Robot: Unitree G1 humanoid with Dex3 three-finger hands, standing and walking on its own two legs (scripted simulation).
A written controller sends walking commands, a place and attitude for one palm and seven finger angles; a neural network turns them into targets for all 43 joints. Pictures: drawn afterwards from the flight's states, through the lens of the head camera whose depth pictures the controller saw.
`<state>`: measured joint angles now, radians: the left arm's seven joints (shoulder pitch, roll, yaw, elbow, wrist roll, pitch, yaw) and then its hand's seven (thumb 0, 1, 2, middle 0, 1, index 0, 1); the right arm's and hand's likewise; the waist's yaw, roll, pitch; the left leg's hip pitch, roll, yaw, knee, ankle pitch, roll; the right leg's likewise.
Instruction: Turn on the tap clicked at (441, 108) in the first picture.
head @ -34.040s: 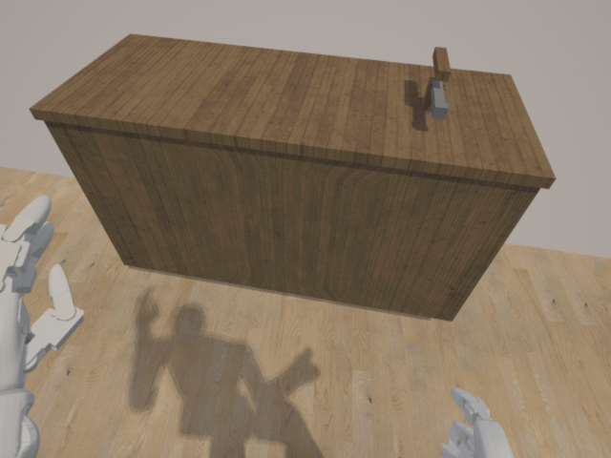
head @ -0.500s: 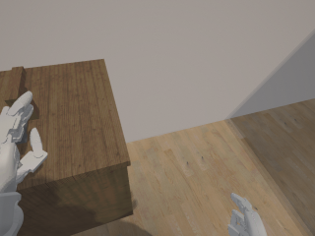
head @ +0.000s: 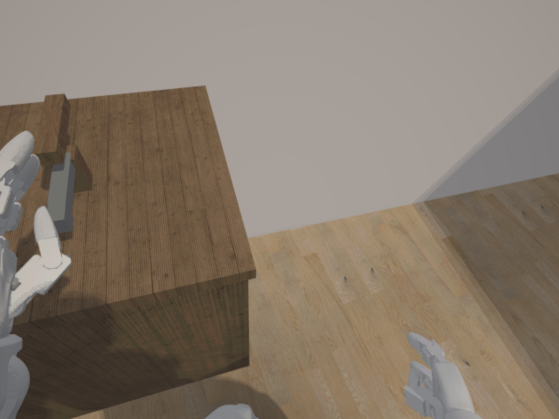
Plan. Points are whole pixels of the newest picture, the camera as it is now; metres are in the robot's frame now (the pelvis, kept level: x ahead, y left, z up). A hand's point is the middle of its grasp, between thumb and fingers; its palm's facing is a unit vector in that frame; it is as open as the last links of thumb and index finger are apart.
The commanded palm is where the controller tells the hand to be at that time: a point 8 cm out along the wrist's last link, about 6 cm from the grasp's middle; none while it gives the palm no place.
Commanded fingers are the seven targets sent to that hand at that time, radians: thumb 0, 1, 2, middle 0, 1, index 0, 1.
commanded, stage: come to a stop and stand still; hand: left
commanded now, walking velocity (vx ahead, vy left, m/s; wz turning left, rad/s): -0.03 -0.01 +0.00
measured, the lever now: (58, 220) +0.33 +0.35 +0.07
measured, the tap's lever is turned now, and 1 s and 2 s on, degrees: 0 0 0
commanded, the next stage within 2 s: none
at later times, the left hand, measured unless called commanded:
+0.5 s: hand out of the picture +0.19 +0.31 +0.20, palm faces +0.36 -0.85 -0.39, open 7.4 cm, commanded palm +0.13 +0.32 +0.20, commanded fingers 0.00 0.90 0.90 -0.20 -0.30 -0.20 -0.30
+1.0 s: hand out of the picture +0.13 +0.34 +0.21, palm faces +0.35 -0.92 -0.15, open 7.4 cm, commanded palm +0.05 +0.38 +0.20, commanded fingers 0.00 0.90 0.90 -0.20 -0.30 -0.20 -0.30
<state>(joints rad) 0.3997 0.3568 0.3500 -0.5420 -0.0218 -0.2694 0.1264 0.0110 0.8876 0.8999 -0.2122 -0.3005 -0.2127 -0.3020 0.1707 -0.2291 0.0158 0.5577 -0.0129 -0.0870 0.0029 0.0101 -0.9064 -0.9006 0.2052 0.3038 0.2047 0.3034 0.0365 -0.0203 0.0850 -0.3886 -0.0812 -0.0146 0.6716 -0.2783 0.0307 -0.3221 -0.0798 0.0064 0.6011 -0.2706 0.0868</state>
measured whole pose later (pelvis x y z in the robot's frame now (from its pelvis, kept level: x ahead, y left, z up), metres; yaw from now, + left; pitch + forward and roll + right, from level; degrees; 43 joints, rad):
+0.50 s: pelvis -0.05 +0.06 +0.01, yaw -5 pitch -2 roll -4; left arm 0.37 0.42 0.43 -0.41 -0.04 -0.26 0.10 0.01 0.88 0.90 -0.22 -0.30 -0.22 -0.30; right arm 0.27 -0.19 0.02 0.56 0.01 -0.10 0.01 0.01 -0.91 -0.90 0.20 0.30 0.20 0.30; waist 0.00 0.02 0.04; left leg -0.34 -0.05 0.09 0.46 -0.12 0.05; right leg -0.22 -0.02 -0.05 0.48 -0.34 -0.03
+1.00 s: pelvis -0.13 +0.12 +0.01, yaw -4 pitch -6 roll -3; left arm 0.17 0.32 0.35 -0.46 -0.02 -0.19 0.11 0.01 0.89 0.90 -0.21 -0.30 -0.21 -0.30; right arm 0.21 -0.10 0.03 0.63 0.00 -0.10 0.05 0.01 -0.91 -0.90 0.20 0.30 0.20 0.30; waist 0.01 -0.07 0.08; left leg -0.30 -0.08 -0.04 0.60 -0.22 0.04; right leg -0.47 0.08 0.05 1.13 -0.39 -0.01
